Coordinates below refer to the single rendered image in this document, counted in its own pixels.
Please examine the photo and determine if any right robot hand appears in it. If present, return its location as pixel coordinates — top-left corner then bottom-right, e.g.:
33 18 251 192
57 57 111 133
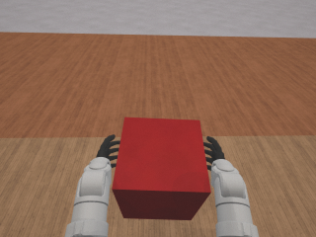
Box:
203 136 225 171

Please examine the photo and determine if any left robot hand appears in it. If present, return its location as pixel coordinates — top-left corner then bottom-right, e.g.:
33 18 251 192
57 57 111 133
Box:
96 134 120 168

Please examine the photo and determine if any carton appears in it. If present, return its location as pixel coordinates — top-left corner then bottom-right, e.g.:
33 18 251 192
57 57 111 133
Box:
112 117 211 220

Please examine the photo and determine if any robot left forearm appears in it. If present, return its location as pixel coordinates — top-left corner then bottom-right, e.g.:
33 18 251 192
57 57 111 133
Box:
64 157 112 237

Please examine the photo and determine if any robot right forearm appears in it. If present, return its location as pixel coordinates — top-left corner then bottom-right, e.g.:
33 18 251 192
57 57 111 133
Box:
210 159 259 237

